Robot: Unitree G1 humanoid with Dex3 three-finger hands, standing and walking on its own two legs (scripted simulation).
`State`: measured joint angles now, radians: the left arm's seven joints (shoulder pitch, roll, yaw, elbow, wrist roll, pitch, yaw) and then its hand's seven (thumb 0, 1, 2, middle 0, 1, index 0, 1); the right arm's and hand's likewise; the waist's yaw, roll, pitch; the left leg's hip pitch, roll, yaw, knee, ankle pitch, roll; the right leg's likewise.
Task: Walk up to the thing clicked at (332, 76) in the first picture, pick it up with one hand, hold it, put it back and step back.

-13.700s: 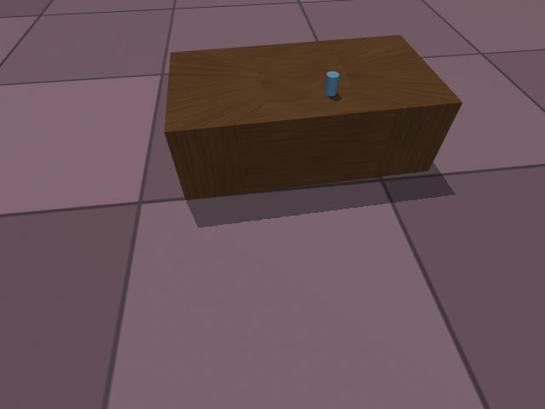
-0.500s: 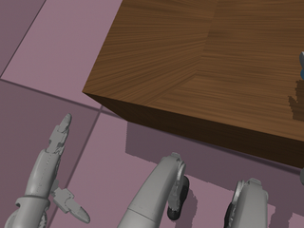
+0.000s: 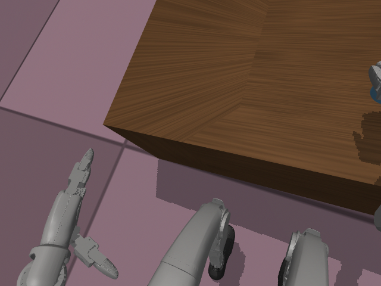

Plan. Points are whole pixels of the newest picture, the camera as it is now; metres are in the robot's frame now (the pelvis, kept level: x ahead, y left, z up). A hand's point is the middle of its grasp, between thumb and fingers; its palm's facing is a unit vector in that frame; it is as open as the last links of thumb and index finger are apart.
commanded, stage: settle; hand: right
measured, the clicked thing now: out of the picture +0.56 -0.21 -0.04
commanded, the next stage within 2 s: lift in 0.04 s
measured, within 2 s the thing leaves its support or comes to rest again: neither
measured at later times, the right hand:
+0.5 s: hand out of the picture +0.53 -0.20 +0.02, palm faces +0.15 +0.99 -0.01, open 7.2 cm
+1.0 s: hand out of the picture +0.44 -0.21 +0.10, palm faces +0.16 +0.99 -0.01, open 7.2 cm
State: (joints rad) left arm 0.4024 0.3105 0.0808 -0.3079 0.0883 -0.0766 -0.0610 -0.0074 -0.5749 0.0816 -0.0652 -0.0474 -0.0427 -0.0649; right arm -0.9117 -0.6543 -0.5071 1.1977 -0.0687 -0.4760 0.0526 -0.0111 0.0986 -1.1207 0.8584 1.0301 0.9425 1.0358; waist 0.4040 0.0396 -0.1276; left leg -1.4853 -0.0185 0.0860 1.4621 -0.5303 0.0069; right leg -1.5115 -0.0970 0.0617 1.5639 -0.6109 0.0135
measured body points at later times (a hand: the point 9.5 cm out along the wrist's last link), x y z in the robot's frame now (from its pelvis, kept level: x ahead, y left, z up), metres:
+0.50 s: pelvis +0.01 +0.00 +0.03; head +0.18 -0.07 +0.44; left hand +0.18 +0.26 +0.09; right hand +0.52 -0.25 +0.02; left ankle +0.07 +0.12 -0.55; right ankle +0.04 -0.12 -0.55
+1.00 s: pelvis +0.02 +0.00 +0.09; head +0.12 -0.04 +0.52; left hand +0.20 +0.25 +0.11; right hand +0.42 -0.26 +0.10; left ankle +0.07 +0.12 -0.55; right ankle +0.04 -0.12 -0.55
